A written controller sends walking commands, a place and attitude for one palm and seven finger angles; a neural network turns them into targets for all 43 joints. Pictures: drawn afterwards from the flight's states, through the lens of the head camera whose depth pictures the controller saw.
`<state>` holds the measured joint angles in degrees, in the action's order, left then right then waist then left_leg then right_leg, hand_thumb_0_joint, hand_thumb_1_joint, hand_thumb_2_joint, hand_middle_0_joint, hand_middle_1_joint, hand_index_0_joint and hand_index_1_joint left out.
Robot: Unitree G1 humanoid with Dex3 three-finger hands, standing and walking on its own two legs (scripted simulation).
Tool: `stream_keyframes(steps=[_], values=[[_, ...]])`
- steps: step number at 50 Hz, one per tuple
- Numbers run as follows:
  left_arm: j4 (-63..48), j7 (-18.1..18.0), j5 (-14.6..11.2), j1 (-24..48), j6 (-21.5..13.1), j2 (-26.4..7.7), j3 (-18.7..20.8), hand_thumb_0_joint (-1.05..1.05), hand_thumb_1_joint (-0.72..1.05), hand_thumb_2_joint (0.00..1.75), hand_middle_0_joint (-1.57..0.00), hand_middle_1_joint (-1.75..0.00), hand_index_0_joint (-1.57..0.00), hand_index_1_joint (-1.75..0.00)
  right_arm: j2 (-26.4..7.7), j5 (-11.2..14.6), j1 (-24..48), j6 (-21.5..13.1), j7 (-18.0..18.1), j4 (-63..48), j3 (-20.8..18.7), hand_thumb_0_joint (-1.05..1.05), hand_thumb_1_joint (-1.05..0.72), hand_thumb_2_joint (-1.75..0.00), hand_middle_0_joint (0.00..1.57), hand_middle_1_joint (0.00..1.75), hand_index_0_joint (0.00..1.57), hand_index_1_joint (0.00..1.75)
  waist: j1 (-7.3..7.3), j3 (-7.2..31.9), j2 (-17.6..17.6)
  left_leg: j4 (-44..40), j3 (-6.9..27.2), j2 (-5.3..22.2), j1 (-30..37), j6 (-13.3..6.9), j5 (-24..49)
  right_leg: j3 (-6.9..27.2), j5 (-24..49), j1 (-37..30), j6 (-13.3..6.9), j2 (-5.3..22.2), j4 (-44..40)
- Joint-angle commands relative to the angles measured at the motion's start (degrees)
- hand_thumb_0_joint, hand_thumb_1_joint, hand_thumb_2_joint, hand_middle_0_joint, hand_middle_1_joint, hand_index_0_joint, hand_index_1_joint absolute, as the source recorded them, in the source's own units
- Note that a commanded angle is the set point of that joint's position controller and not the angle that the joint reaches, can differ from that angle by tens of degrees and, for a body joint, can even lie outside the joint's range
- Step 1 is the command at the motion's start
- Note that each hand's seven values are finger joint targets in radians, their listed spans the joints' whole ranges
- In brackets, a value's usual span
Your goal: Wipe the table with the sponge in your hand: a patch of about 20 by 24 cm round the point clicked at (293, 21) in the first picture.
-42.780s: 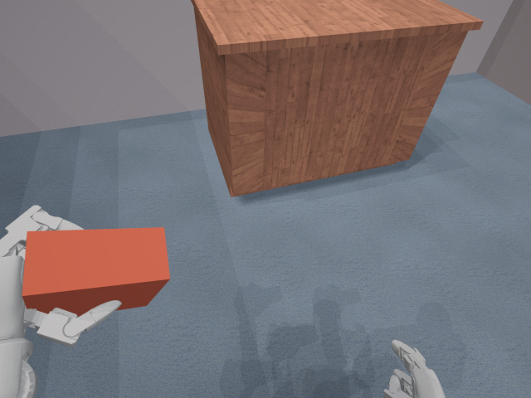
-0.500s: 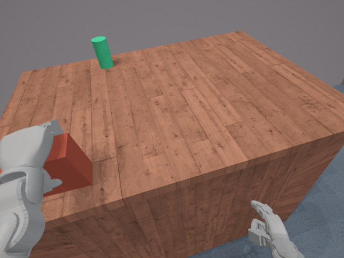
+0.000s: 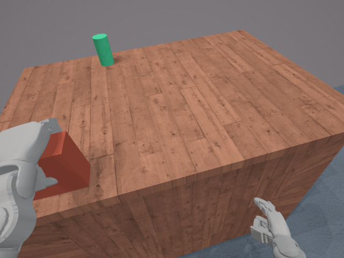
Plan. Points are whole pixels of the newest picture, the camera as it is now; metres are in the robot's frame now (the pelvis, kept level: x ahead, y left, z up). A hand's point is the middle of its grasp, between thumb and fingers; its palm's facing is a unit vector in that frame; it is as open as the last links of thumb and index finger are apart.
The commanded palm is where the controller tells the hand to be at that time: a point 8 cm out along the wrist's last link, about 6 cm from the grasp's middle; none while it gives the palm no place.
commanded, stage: lift the sponge slowly off the table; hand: left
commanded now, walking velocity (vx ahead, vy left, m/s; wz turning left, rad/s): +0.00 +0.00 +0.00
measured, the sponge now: (53, 172) +0.23 +0.31 +0.11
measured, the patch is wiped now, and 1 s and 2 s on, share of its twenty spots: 1.00 1.00 1.00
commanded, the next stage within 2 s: bring the sponge back beside the body in 1.46 s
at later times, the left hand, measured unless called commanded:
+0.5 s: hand (41, 148) +0.23 +0.30 +0.19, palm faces +0.14 -0.06 -0.99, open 10.3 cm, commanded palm +0.19 +0.30 +0.26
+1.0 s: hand (37, 136) +0.24 +0.30 +0.21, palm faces +0.10 -0.02 -0.99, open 10.3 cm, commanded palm +0.20 +0.30 +0.29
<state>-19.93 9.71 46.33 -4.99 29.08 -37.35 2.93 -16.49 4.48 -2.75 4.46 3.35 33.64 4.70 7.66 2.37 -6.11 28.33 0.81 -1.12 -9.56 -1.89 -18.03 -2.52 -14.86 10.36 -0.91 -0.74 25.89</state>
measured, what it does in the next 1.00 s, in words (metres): stands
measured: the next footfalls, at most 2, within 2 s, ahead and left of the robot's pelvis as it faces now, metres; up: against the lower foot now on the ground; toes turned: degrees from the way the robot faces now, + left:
none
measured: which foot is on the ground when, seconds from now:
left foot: down 0.00-1.00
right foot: down 0.00-1.00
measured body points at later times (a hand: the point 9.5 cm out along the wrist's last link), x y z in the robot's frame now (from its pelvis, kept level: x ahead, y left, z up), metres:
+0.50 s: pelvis -0.02 -0.02 +0.00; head -0.04 -0.06 +0.45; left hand +0.22 +0.29 +0.24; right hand +0.24 -0.20 -0.07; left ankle -0.03 +0.10 -0.74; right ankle -0.01 -0.11 -0.74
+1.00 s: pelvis -0.04 -0.03 +0.00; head -0.05 -0.08 +0.45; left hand +0.23 +0.29 +0.27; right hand +0.21 -0.23 -0.08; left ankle -0.03 +0.10 -0.74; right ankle -0.01 -0.11 -0.74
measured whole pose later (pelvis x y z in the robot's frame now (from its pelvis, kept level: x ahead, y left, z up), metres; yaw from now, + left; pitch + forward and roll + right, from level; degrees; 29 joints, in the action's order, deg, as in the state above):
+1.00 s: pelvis -0.04 -0.03 +0.00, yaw +1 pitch -3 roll +0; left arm -3.6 15.9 45.9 14.8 25.2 -41.5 1.5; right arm -17.3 5.0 -3.0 1.5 6.0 35.8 4.4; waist 7.5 0.3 -7.1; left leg 27.1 1.8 -0.4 -9.8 0.3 -14.3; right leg -3.5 -12.6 11.5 -3.1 -1.4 26.9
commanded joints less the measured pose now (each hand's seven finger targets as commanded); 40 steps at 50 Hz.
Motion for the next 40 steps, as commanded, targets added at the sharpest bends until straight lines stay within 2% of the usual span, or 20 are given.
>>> stream_keyframes(steps=[1, 5, 6, 10, 11, 12, 14, 16, 24, 25, 26, 27, 30, 31, 32, 35, 36, 37, 39, 40], values=[[-10.88, -1.72, 1.15, 12.01, -0.82, -13.84, 8.97, 0.00, 0.10, 1.30, -1.20, -1.60, -1.20, -1.60, -4.83, -0.09, 13.35, -4.27, 0.30, -11.32, -2.09, 0.00, -0.90, -0.90, 0.20, 0.30, 0.20, 0.30, 0.46, 10.99, 0.84, -2.66, 2.58, 0.26, 1.44, -0.57, 24.69, 3.60, 18.62, -7.47, -3.41, -0.84, -1.48], [-9.19, -2.00, 1.19, 13.96, -1.28, -12.87, 7.75, 0.00, 0.10, 1.30, -1.20, -1.60, -1.20, -1.60, -5.02, -0.38, 11.77, -4.09, 0.61, -10.14, -2.30, 0.00, -0.90, -0.90, 0.20, 0.30, 0.20, 0.30, 0.22, 9.46, 1.50, -3.43, 2.32, 0.43, 1.55, -0.40, 24.36, 1.63, 16.89, -6.44, -2.92, -0.49, -2.09], [-10.47, -2.19, 1.67, 16.60, -1.31, -14.01, 8.47, 0.00, 0.10, 1.30, -1.20, -1.60, -1.20, -1.60, -4.62, 0.02, 13.80, -4.91, 0.76, -10.81, -2.00, 0.00, -0.90, -0.90, 0.20, 0.30, 0.20, 0.30, 0.14, 9.53, 0.41, -3.64, 2.84, 0.48, 1.89, -0.44, 22.74, 3.70, 15.02, -6.31, -3.63, -1.10, -2.46], [-5.30, -2.69, 2.59, 22.11, -1.26, -15.44, 8.35, 0.00, 0.10, 1.30, -1.20, -1.60, -1.20, -1.60, -5.32, -0.42, 12.46, -4.67, 1.45, -9.05, -2.22, 0.00, -0.90, -0.90, 0.20, 0.30, 0.20, 0.30, 0.18, 8.52, 1.31, -4.49, 2.50, 0.07, 1.38, -0.22, 20.89, 2.52, 12.52, -5.93, -3.37, -0.53, -3.37], [-7.04, -2.83, 2.89, 23.95, -1.23, -16.86, 9.36, 0.00, 0.10, 1.30, -1.20, -1.60, -1.20, -1.60, -5.04, -0.18, 14.54, -5.36, 1.49, -9.78, -1.83, 0.00, -0.90, -0.90, 0.20, 0.30, 0.20, 0.30, 0.39, 9.68, -0.20, -4.57, 2.99, 0.00, 1.93, -0.25, 19.85, 4.77, 11.43, -6.35, -4.12, -0.97, -3.58], [-6.14, -3.06, 3.31, 26.12, -1.33, -17.84, 9.61, 0.00, 0.10, 1.30, -1.20, -1.60, -1.20, -1.60, -5.21, -0.61, 12.62, -5.33, 1.69, -9.43, -1.93, 0.00, -0.90, -0.90, 0.20, 0.30, 0.20, 0.30, 0.71, 11.33, 1.39, -4.30, 2.59, -0.28, 1.62, -0.34, 20.87, 3.09, 11.87, -7.64, -3.79, -0.23, -2.94], [-4.18, -2.75, 3.20, 26.90, -1.45, -15.84, 7.67, 0.00, 0.10, 1.30, -1.20, -1.60, -1.20, -1.60, -5.12, -0.46, 13.34, -5.17, 1.57, -8.72, -1.95, 0.00, -0.90, -0.90, 0.20, 0.30, 0.20, 0.30, 0.32, 10.48, 0.00, -4.91, 2.60, -0.28, 2.01, -0.10, 20.89, 2.70, 12.12, -7.24, -3.76, -0.41, -3.64], [-5.83, -2.35, 3.21, 28.85, -1.66, -16.90, 8.17, 0.00, 0.10, 1.30, -1.20, -1.60, -1.20, -1.60, -4.70, 0.02, 15.55, -5.91, 1.59, -9.50, -1.64, 0.00, -0.90, -0.90, 0.20, 0.30, 0.20, 0.30, 0.45, 11.39, -2.80, -5.28, 3.16, -0.26, 2.49, -0.05, 19.31, 4.62, 10.19, -7.37, -4.32, -0.78, -3.89], [-0.46, -0.25, 1.95, 28.34, -1.42, -16.27, 7.33, 0.00, 0.10, 1.30, -1.20, -1.60, -1.20, -1.60, -5.25, -0.09, 14.18, -5.34, 1.56, -8.50, -1.89, 0.00, -0.90, -0.90, 0.20, 0.30, 0.20, 0.30, 0.40, 10.24, 1.43, -5.53, 2.54, -0.27, 0.82, -0.08, 17.78, 2.95, 9.93, -6.75, -3.45, 0.00, -4.21], [-0.11, -0.01, 2.02, 29.01, -1.33, -16.78, 7.51, 0.00, 0.10, 1.30, -1.20, -1.60, -1.20, -1.60, -5.29, -0.03, 14.10, -5.15, 1.63, -8.42, -1.89, 0.00, -0.90, -0.90, 0.20, 0.30, 0.20, 0.30, 0.37, 9.74, 1.89, -5.52, 2.46, -0.28, 0.59, -0.12, 17.67, 3.01, 9.84, -6.39, -3.37, -0.02, -4.18], [-1.68, 0.20, 2.28, 31.05, -1.43, -17.48, 7.96, 0.00, 0.10, 1.30, -1.20, -1.60, -1.20, -1.60, -5.11, 0.37, 15.86, -5.73, 1.61, -9.28, -1.66, 0.00, -0.90, -0.90, 0.20, 0.30, 0.20, 0.30, 0.27, 10.47, -0.42, -5.57, 2.87, -0.25, 0.78, -0.04, 16.72, 5.27, 8.69, -6.44, -3.94, -0.30, -4.32], [-1.05, 0.09, 2.42, 31.62, -1.44, -17.87, 8.08, 0.00, 0.10, 1.30, -1.20, -1.60, -1.20, -1.60, -5.17, -0.06, 13.94, -5.62, 1.74, -9.00, -1.77, 0.00, -0.90, -0.90, 0.20, 0.30, 0.20, 0.30, 0.68, 11.13, 0.59, -5.19, 2.38, -0.43, 0.41, -0.15, 17.31, 3.56, 8.71, -6.92, -3.58, 0.38, -3.69], [2.12, 0.50, 2.40, 32.46, -1.56, -19.30, 8.63, 0.00, 0.10, 1.30, -1.20, -1.60, -1.20, -1.60, -5.65, -0.02, 13.76, -5.19, 1.96, -8.37, -2.01, 0.00, -0.90, -0.90, 0.20, 0.30, 0.20, 0.30, 0.38, 9.90, 2.22, -5.19, 2.20, -0.56, 0.05, -0.14, 16.15, 3.92, 8.38, -6.12, -3.26, 0.37, -4.36], [1.96, 0.64, 2.73, 34.08, -1.53, -20.48, 9.48, 0.00, 0.10, 1.30, -1.20, -1.60, -1.20, -1.60, -5.61, 0.23, 15.17, -5.69, 2.05, -8.78, -1.87, 0.00, -0.90, -0.90, 0.20, 0.30, 0.20, 0.30, 0.26, 10.07, 1.18, -4.99, 2.68, -0.51, 0.07, -0.06, 15.23, 6.43, 7.13, -5.85, -3.86, 0.09, -4.65], [2.83, 0.58, 2.92, 34.99, -1.65, -21.53, 10.02, 0.00, 0.10, 1.30, -1.20, -1.60, -1.20, -1.60, -5.80, -0.16, 13.37, -5.55, 2.10, -8.61, -1.93, 0.00, -0.90, -0.90, 0.20, 0.30, 0.20, 0.30, 0.71, 11.21, 3.10, -4.42, 2.33, -0.73, -0.48, -0.16, 15.95, 5.11, 7.65, -6.92, -3.48, 0.84, -3.95], [2.33, 1.18, 2.43, 36.24, -2.67, -21.08, 9.26, 0.00, 0.10, 1.30, -1.20, -1.60, -1.20, -1.60, -5.67, 0.04, 13.79, -5.43, 2.18, -8.60, -2.15, 0.00, -0.90, -0.90, 0.20, 0.30, 0.20, 0.30, 0.48, 11.97, 1.15, -4.39, 2.09, -0.94, 0.32, -0.13, 16.28, 4.75, 8.76, -6.99, -3.31, 0.86, -4.04], [0.14, 1.28, 2.19, 36.17, -3.08, -22.06, 10.49, 0.00, 0.10, 1.30, -1.20, -1.60, -1.20, -1.60, -5.39, 0.39, 15.02, -6.19, 2.13, -9.46, -2.11, 0.00, -0.90, -0.90, 0.20, 0.30, 0.20, 0.30, 0.52, 12.77, -1.43, -4.31, 2.76, -0.96, 0.83, -0.17, 16.32, 6.81, 8.40, -7.34, -3.88, 0.50, -3.99], [1.35, 1.26, 2.14, 36.25, -3.38, -22.19, 10.48, 0.00, 0.10, 1.30, -1.20, -1.60, -1.20, -1.60, -5.42, -0.14, 13.23, -6.23, 2.24, -9.06, -2.08, 0.00, -0.90, -0.90, 0.20, 0.30, 0.20, 0.30, 0.82, 13.65, -0.26, -3.80, 2.22, -1.09, 0.44, -0.21, 17.08, 5.12, 9.32, -8.12, -3.55, 1.30, -3.27], [3.92, 2.02, 1.23, 34.42, -3.68, -20.70, 9.38, 0.00, 0.10, 1.30, -1.20, -1.60, -1.20, -1.60, -5.59, -0.03, 13.06, -5.91, 2.36, -8.59, -2.19, 0.00, -0.90, -0.90, 0.20, 0.30, 0.20, 0.30, 0.17, 10.82, 1.81, -3.94, 2.00, -0.83, -0.18, -0.16, 15.56, 5.09, 8.56, -6.58, -3.02, 1.25, -4.28], [5.34, 2.27, 1.56, 35.65, -3.67, -21.88, 9.93, 0.00, 0.10, 1.30, -1.20, -1.60, -1.20, -1.60, -5.85, -0.01, 12.58, -5.68, 2.53, -8.05, -2.32, 0.00, -0.90, -0.90, 0.20, 0.30, 0.20, 0.30, -0.09, 9.83, 2.66, -3.86, 1.85, -0.79, -0.25, -0.18, 14.87, 4.88, 7.62, -5.31, -2.81, 1.08, -4.56]])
